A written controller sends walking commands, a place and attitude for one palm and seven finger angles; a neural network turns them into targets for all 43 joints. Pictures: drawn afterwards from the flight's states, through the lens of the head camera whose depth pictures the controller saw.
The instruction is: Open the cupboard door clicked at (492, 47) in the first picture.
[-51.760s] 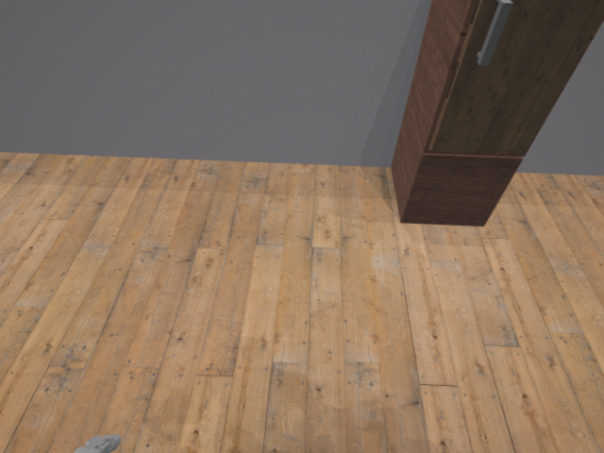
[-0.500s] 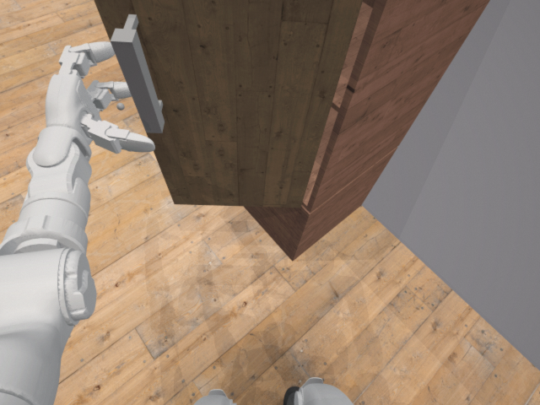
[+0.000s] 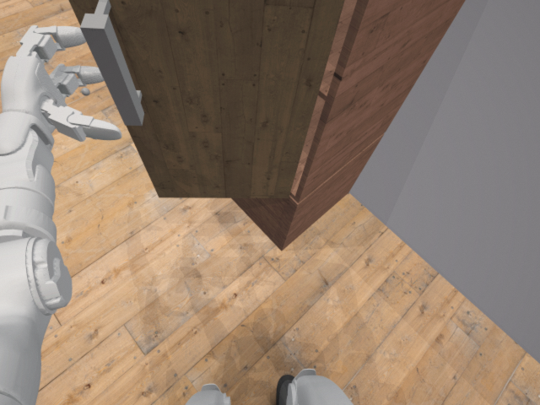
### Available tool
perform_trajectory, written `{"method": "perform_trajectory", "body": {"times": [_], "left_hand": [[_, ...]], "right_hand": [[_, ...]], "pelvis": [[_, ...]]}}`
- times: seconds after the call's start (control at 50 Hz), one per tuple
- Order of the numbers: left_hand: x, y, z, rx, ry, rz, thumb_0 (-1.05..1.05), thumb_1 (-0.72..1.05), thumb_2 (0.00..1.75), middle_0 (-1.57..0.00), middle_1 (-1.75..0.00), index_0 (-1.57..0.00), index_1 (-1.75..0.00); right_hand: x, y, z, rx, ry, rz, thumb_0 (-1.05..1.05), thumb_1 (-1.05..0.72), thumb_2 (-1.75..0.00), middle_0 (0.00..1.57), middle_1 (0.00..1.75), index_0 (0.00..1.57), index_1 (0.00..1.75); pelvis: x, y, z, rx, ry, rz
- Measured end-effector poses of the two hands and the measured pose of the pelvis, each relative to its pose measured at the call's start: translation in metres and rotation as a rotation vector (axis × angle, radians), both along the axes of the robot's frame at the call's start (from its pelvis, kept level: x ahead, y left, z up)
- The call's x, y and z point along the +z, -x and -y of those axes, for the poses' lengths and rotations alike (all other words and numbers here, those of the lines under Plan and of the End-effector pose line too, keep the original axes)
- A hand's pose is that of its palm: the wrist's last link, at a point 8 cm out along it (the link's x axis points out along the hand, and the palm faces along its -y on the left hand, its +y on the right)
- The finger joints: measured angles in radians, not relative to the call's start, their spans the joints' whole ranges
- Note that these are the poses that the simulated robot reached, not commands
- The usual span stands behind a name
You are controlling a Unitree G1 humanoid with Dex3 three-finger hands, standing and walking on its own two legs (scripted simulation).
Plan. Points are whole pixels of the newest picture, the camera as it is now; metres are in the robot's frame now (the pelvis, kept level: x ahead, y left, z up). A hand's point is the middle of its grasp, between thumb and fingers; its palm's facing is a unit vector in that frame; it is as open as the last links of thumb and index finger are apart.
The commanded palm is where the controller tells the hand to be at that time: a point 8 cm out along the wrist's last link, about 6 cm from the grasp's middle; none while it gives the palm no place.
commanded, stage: move the hooked fingers beside the handle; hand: left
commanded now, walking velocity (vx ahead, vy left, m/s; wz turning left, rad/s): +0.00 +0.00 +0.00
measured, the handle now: (120, 67) +0.56 +0.18 +0.12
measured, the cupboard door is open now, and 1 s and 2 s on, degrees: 50 50 50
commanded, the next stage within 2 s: slide the fingers in behind the handle in 1.88 s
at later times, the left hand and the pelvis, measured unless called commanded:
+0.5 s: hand (87, 94) +0.51 +0.22 +0.12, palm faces +0.01 -1.00 -0.02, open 14.9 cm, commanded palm +0.49 +0.25 +0.12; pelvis +0.01 +0.00 +0.00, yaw -1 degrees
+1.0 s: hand (71, 90) +0.52 +0.24 +0.12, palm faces -0.02 -1.00 -0.01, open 14.1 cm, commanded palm +0.49 +0.29 +0.12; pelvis +0.01 +0.00 +0.00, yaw -2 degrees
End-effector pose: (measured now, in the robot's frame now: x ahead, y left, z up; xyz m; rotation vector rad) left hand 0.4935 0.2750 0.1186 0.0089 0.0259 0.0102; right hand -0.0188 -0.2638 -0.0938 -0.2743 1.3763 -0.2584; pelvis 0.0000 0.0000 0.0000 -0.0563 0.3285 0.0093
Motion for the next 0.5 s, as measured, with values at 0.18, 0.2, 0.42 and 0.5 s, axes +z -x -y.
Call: {"method": "perform_trajectory", "body": {"times": [0.18, 0.2, 0.42, 0.5], "left_hand": [[0.000, 0.001, 0.001, -0.003, 0.001, 0.002, -0.01, -0.50, 0.30, -0.30, -1.20, -0.15, -1.20], [0.000, 0.001, 0.001, -0.002, -0.002, 0.002, -0.01, -0.50, 0.30, -0.30, -1.20, -0.14, -1.19], [0.001, 0.004, 0.003, 0.002, -0.013, 0.000, -0.01, -0.50, 0.30, -0.30, -1.20, -0.12, -1.16], [0.001, 0.005, 0.003, -0.002, -0.011, 0.000, -0.01, -0.50, 0.30, -0.30, -1.20, -0.12, -1.15]], "right_hand": [[-0.002, -0.010, -0.007, -0.007, -0.021, 0.007, 0.01, -0.90, -0.90, 0.20, 0.30, 0.21, 0.30], [-0.002, -0.012, -0.007, -0.007, -0.024, 0.011, 0.01, -0.90, -0.90, 0.20, 0.30, 0.21, 0.30], [-0.006, -0.031, -0.008, 0.003, -0.041, 0.055, 0.01, -0.90, -0.90, 0.20, 0.30, 0.21, 0.30], [-0.005, -0.034, -0.006, 0.000, -0.035, 0.066, 0.01, -0.90, -0.90, 0.20, 0.30, 0.21, 0.30]], "pelvis": [[0.002, -0.008, -0.003, -0.004, 0.003, 0.005], [0.002, -0.009, -0.003, -0.004, 0.003, 0.006], [0.003, -0.012, -0.002, -0.007, 0.000, 0.017], [0.003, -0.012, 0.000, -0.012, -0.002, 0.019]]}}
